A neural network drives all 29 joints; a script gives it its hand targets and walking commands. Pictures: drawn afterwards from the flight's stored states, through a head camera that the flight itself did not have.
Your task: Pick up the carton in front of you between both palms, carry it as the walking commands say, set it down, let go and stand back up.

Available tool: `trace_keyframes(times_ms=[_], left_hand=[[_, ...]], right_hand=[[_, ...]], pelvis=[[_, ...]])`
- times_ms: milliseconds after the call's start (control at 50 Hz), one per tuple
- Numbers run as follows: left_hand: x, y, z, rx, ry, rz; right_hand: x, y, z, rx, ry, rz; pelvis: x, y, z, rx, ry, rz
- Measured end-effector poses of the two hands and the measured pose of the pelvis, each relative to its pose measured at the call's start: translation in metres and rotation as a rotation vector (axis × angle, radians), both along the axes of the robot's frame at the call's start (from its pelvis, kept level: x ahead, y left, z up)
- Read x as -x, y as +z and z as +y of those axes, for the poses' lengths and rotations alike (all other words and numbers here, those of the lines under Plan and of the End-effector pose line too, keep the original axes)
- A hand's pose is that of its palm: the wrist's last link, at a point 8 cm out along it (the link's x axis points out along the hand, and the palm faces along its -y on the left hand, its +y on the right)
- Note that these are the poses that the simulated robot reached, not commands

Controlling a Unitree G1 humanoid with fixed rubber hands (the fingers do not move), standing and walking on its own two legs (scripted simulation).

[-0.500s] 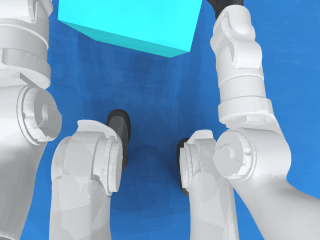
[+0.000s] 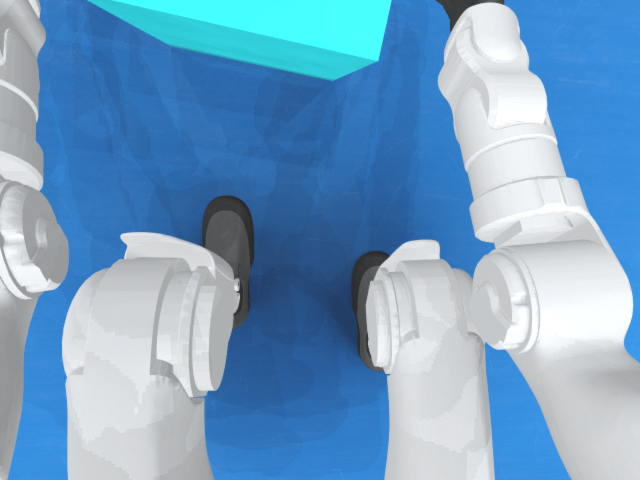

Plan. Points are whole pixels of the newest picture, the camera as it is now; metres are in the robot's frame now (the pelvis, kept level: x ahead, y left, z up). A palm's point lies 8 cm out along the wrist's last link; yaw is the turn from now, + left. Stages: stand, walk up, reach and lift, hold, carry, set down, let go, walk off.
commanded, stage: set down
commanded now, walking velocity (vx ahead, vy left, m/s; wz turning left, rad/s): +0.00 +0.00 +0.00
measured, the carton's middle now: out of the picture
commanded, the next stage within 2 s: let go in 1.08 s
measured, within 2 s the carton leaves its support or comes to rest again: neither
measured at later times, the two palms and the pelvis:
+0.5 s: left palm out of the picture +0.54 +0.32 -0.03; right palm out of the picture +0.56 -0.06 -0.03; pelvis +0.01 +0.00 +0.09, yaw +1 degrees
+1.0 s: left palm out of the picture +0.53 +0.34 +0.12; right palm out of the picture +0.56 -0.06 +0.12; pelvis +0.03 +0.02 +0.22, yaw +4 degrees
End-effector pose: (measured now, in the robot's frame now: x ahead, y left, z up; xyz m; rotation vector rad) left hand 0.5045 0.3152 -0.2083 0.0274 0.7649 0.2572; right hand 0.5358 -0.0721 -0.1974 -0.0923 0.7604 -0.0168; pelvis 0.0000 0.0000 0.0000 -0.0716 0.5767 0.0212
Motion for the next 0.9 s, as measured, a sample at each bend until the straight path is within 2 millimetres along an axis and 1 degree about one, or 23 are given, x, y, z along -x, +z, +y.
trace_keyframes(times_ms=[60,120,160,220,320,420,560,700,800,900], left_hand=[[-0.013,0.017,0.004,0.004,-0.007,-0.043],[-0.028,0.041,0.001,0.018,-0.023,-0.083],[-0.035,0.056,-0.002,0.026,-0.036,-0.1],[-0.038,0.079,-0.005,0.026,-0.052,-0.112],[-0.031,0.117,0.0,0.011,-0.055,-0.103],[-0.029,0.152,0.007,0.004,-0.06,-0.092],[-0.034,0.191,0.007,0.002,-0.076,-0.101],[-0.032,0.225,0.013,-0.002,-0.07,-0.107],[-0.029,0.257,0.019,-0.003,-0.069,-0.108],[-0.029,0.292,0.022,0.002,-0.075,-0.107]], right_hand=[[-0.004,0.013,-0.001,-0.002,-0.009,-0.03],[-0.011,0.033,0.0,0.001,-0.018,-0.062],[-0.015,0.048,0.003,0.0,-0.022,-0.078],[-0.018,0.073,0.009,-0.006,-0.023,-0.1],[-0.02,0.114,0.02,0.0,-0.029,-0.105],[-0.021,0.148,0.02,0.013,-0.043,-0.093],[-0.024,0.187,0.013,0.017,-0.056,-0.11],[-0.023,0.221,0.012,0.012,-0.053,-0.125],[-0.021,0.251,0.013,0.014,-0.053,-0.127],[-0.02,0.285,0.013,0.016,-0.055,-0.127]], pelvis=[[0.004,-0.003,0.001,-0.001,0.006,-0.014],[0.008,-0.002,0.001,0.008,0.017,-0.033],[0.01,0.002,0.001,0.014,0.022,-0.039],[0.011,0.012,0.0,0.021,0.026,-0.031],[0.008,0.04,0.0,0.03,0.037,0.012],[0.001,0.068,0.001,0.043,0.051,0.073],[-0.009,0.1,0.005,0.053,0.06,0.143],[-0.017,0.133,0.009,0.048,0.066,0.182],[-0.021,0.161,0.012,0.044,0.075,0.195],[-0.024,0.19,0.014,0.042,0.084,0.198]])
